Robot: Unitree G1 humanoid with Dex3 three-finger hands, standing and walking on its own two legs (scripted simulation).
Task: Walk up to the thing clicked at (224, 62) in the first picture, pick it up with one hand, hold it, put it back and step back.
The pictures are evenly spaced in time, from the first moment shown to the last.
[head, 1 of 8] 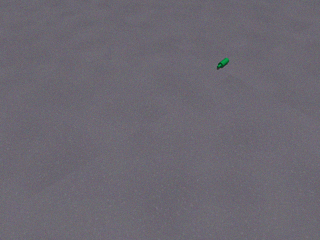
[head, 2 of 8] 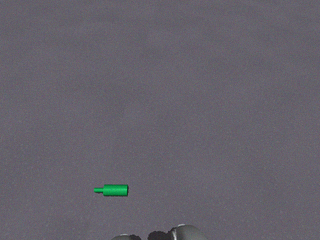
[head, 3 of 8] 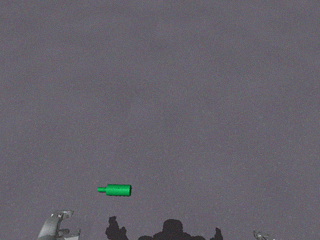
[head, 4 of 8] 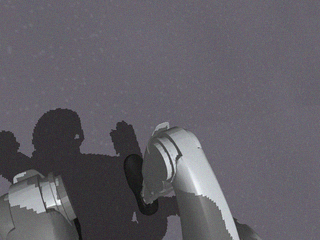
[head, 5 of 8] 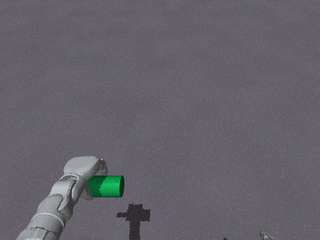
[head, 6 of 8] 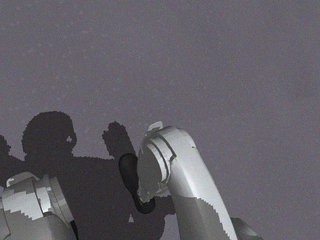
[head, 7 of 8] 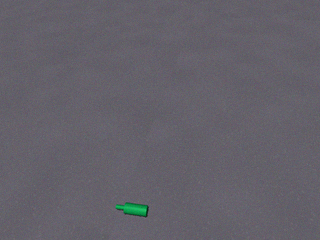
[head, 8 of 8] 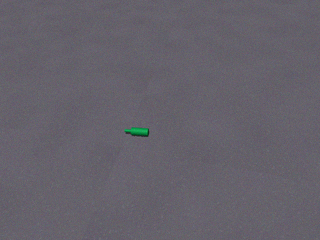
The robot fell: no
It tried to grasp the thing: yes
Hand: left
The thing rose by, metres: 0.66
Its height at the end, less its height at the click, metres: +0.00
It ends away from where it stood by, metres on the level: 0.02
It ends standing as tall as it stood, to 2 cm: yes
